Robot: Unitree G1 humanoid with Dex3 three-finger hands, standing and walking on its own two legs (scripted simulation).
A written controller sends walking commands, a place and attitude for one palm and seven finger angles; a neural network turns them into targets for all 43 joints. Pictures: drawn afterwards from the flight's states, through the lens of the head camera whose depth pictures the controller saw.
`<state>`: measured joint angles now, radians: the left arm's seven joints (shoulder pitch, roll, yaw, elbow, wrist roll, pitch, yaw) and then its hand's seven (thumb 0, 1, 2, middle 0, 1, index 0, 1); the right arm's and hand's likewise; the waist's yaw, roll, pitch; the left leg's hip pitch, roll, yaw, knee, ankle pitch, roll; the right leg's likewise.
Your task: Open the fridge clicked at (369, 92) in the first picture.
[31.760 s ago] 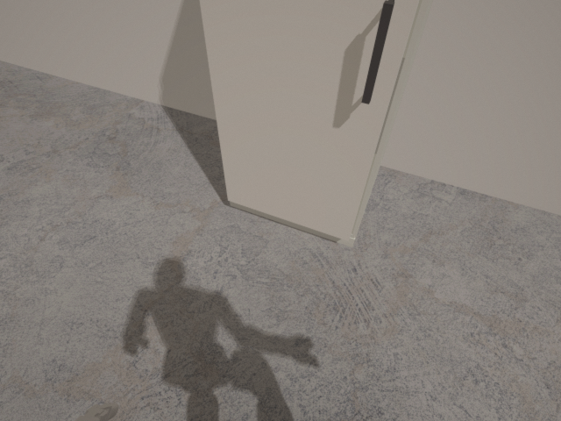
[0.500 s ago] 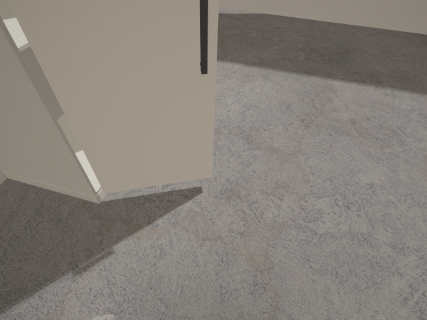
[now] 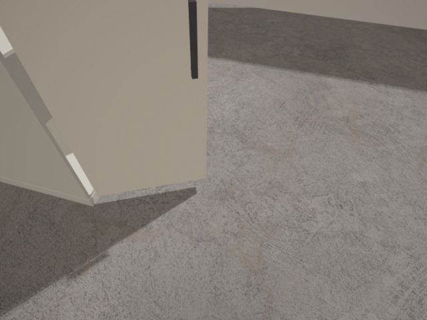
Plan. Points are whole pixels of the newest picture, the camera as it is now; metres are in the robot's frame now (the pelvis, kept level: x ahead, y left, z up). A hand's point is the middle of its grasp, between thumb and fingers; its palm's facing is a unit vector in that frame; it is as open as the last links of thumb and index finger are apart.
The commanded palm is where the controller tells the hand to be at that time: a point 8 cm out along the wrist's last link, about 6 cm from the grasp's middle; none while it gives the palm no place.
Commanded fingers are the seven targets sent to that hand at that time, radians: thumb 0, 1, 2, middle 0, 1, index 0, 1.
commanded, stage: let the arm hang, fingers relaxed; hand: right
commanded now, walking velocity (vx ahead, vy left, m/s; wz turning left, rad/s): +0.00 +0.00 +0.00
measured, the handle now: (192, 40) +0.87 +0.14 +0.10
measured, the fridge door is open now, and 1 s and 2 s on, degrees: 62 62 62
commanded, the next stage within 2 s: look to check the result in 0.34 s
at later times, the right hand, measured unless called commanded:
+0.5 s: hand out of the picture +0.01 -0.18 -0.18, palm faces +0.00 +0.98 -0.19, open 7.4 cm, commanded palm none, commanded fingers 0.00 -0.90 -0.90 0.20 0.30 0.20 0.30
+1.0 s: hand out of the picture +0.04 -0.19 -0.17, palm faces -0.02 +0.97 -0.22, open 7.4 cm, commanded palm none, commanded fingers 0.00 -0.90 -0.90 0.20 0.30 0.20 0.30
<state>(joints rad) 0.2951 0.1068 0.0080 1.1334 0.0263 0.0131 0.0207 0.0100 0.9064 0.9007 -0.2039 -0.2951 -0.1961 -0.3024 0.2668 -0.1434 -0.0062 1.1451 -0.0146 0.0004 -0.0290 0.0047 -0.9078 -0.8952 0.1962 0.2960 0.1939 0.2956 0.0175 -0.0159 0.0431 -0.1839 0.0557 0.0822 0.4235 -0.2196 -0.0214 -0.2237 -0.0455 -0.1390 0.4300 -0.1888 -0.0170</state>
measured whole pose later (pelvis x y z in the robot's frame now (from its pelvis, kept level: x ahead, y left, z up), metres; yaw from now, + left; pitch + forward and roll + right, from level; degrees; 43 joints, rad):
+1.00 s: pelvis +0.01 +0.00 +0.00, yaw +1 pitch -1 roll +0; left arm 0.22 0.18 0.02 1.14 0.02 0.00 0.02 0.01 0.91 0.90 -0.20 -0.30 -0.20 -0.30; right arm 0.20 -0.19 -0.01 1.14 -0.02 -0.02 -0.02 0.01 -0.90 -0.90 0.20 0.30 0.20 0.30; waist 0.02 0.00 0.06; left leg -0.14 0.06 0.07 0.38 -0.22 -0.03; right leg -0.18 -0.04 -0.15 0.39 -0.20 -0.02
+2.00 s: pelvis +0.03 +0.01 +0.01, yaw +0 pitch -1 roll +0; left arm 0.09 0.33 0.01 1.13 0.02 -0.01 0.00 0.01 0.90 0.90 -0.21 -0.30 -0.20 -0.30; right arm 0.09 -0.33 0.00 1.13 -0.02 -0.03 0.00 0.01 -0.90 -0.89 0.20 0.30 0.20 0.30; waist 0.02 -0.01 0.05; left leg -0.07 0.04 0.09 0.28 -0.19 -0.02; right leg -0.12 -0.04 -0.13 0.30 -0.17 0.00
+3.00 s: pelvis +0.04 +0.02 +0.01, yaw +0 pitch -1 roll +0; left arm 0.10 0.33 0.01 1.14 0.02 -0.01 0.00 0.01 0.90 0.90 -0.21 -0.30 -0.20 -0.30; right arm 0.10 -0.33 0.00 1.14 -0.01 -0.03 0.00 0.01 -0.90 -0.89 0.20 0.30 0.20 0.30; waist 0.02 -0.01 0.05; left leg -0.05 0.03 0.08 0.26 -0.20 -0.01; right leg -0.10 -0.06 -0.14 0.29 -0.17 0.01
